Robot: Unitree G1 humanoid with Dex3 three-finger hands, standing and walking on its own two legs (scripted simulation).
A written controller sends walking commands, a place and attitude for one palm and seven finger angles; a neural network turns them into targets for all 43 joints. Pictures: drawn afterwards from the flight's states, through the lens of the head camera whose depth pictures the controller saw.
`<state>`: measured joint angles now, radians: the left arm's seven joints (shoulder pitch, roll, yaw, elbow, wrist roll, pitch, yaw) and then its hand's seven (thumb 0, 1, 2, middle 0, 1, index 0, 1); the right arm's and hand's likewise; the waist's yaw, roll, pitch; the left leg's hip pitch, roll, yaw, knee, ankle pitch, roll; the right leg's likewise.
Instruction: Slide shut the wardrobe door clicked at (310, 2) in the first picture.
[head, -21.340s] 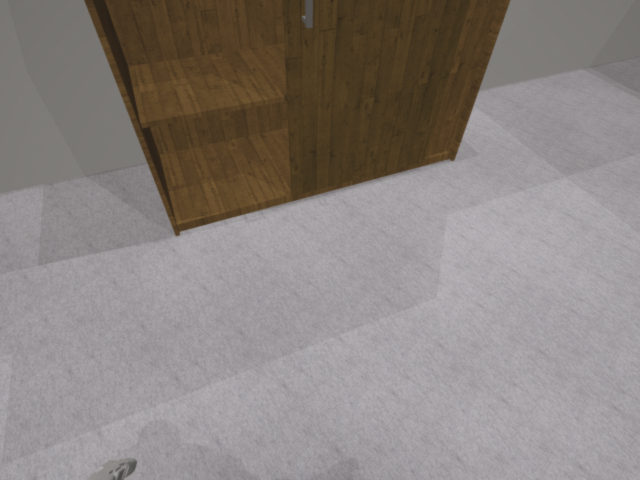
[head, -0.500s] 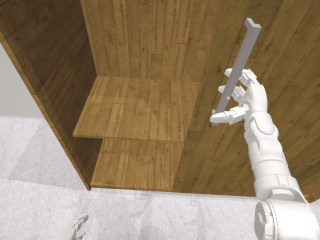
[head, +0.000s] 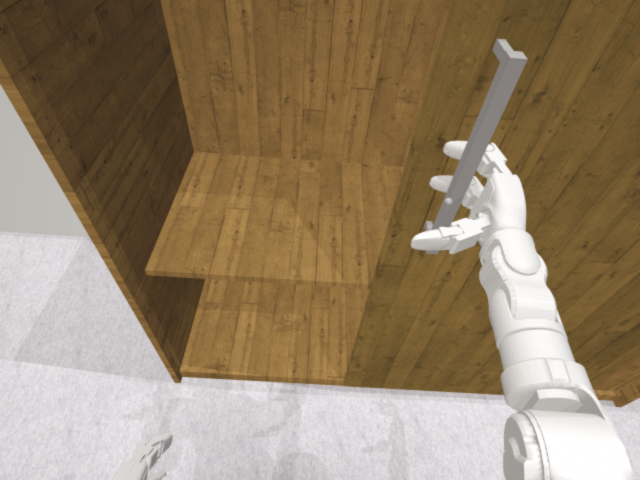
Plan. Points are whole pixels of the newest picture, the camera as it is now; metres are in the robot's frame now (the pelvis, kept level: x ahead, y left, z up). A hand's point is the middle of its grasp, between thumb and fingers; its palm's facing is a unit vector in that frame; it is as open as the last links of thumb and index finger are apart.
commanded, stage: slide the fingers in behind the handle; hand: right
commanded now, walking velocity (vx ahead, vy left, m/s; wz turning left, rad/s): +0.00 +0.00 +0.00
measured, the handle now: (460, 165) +0.49 -0.12 +0.16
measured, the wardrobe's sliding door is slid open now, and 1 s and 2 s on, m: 0.51 0.51 0.51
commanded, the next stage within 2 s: grip the handle and tug to test in 0.50 s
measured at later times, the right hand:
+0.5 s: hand (445, 200) +0.43 -0.10 +0.15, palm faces -0.04 +1.00 +0.00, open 14.1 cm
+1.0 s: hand (447, 200) +0.43 -0.10 +0.15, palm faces -0.03 +1.00 +0.00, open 10.5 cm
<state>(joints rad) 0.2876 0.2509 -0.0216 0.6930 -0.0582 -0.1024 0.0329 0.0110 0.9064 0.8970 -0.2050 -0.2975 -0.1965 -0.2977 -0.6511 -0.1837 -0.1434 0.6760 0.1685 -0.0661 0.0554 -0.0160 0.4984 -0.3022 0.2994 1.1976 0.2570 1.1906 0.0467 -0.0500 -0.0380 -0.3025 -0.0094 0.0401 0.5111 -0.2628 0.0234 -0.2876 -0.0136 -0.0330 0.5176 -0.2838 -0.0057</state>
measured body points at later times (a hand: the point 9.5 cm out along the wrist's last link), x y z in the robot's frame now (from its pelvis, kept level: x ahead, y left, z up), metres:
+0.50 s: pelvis +0.00 +0.00 +0.00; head +0.02 +0.02 +0.45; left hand +0.11 +0.24 -0.12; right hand +0.43 -0.16 +0.15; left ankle +0.00 +0.10 -0.74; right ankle -0.01 -0.12 -0.74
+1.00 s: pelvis +0.01 +0.00 +0.00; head +0.02 +0.02 +0.45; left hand +0.12 +0.24 -0.12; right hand +0.42 -0.16 +0.16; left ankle +0.00 +0.10 -0.74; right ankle -0.01 -0.12 -0.74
